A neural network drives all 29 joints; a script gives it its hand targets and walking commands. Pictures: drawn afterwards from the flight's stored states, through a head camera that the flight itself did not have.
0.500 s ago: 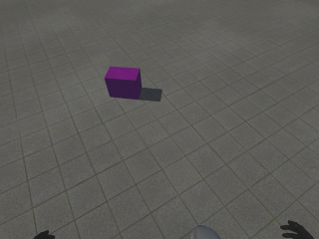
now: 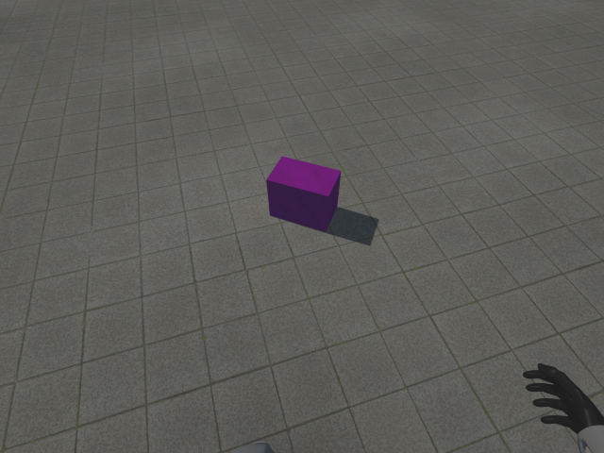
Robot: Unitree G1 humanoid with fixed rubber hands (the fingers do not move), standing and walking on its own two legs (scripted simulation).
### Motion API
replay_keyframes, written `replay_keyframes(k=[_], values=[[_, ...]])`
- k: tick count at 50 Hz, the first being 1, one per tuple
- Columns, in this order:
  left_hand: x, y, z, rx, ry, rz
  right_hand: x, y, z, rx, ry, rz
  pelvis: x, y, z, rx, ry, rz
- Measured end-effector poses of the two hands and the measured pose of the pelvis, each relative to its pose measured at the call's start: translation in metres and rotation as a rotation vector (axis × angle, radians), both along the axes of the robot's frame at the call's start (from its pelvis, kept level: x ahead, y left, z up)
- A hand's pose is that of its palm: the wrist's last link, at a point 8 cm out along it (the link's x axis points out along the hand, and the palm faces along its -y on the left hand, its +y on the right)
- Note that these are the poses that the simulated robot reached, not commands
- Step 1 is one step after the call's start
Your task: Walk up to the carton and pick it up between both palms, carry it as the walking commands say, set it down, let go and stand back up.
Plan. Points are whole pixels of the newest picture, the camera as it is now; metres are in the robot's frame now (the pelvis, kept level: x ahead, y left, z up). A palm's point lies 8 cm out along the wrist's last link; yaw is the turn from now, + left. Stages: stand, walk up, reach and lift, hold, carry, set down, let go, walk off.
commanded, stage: walk up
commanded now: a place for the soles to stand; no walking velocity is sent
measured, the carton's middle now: (304, 194) +1.20 +0.07 -0.65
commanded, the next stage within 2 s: none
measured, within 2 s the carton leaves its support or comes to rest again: neither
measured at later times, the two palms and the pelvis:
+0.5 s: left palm (113, 299) +0.33 +0.33 -0.03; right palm (545, 344) +0.31 -0.35 -0.08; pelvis +0.22 -0.02 +0.01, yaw +2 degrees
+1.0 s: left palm (147, 220) +0.53 +0.35 -0.07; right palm (505, 247) +0.48 -0.32 -0.06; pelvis +0.43 +0.03 +0.01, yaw +0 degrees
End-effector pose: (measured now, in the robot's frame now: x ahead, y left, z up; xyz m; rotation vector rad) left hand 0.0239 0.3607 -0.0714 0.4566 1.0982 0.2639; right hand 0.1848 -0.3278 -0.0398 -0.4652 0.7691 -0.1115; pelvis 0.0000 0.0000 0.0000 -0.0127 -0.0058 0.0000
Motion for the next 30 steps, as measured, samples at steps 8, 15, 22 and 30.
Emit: replay_keyframes(k=[8, 15, 22, 30], values=[[0.116, -0.026, -0.006, -0.098, -0.032, -0.086, -0.001, -0.006, 0.0, -0.014, 0.107, -0.127, 0.073, 0.005, 0.014, 0.027, 0.003, -0.005], [0.238, -0.045, 0.009, -0.076, -0.109, -0.169, 0.003, -0.029, -0.025, 0.008, 0.217, -0.215, 0.14, -0.006, 0.01, 0.037, -0.006, -0.015], [0.306, -0.04, 0.032, 0.009, -0.224, -0.137, 0.079, -0.027, -0.049, 0.039, 0.243, -0.161, 0.199, -0.019, 0.002, 0.005, -0.017, 0.014], [0.299, -0.006, 0.036, 0.027, -0.124, -0.029, 0.201, 0.0, -0.029, 0.05, 0.198, -0.035, 0.263, -0.006, 0.014, -0.003, -0.016, 0.034]])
